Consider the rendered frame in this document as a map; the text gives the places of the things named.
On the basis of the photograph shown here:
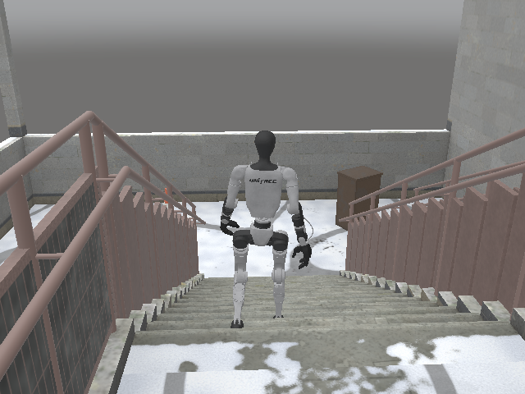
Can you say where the stairs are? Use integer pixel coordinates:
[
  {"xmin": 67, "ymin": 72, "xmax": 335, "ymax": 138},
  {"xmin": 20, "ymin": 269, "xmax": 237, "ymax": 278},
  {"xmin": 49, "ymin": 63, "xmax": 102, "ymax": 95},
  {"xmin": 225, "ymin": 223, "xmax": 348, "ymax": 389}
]
[{"xmin": 146, "ymin": 276, "xmax": 484, "ymax": 331}]

